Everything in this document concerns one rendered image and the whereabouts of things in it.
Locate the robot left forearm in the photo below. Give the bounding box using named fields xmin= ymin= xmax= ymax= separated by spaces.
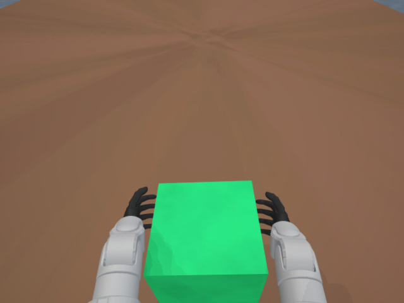
xmin=88 ymin=216 xmax=145 ymax=303

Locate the carton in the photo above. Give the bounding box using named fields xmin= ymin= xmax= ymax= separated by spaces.
xmin=143 ymin=181 xmax=268 ymax=303

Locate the robot right forearm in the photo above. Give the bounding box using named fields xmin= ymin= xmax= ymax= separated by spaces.
xmin=270 ymin=221 xmax=327 ymax=303

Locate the robot left hand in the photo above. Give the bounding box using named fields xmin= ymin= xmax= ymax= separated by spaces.
xmin=124 ymin=187 xmax=157 ymax=229

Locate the robot right hand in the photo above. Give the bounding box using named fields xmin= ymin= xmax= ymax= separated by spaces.
xmin=256 ymin=192 xmax=290 ymax=235

